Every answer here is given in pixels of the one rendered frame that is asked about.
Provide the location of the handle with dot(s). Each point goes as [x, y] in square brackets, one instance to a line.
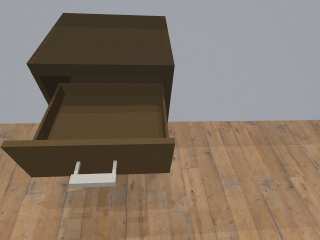
[93, 180]

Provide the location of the cabinet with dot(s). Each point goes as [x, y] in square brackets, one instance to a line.
[89, 48]

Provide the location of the drawer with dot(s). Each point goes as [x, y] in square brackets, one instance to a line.
[97, 124]

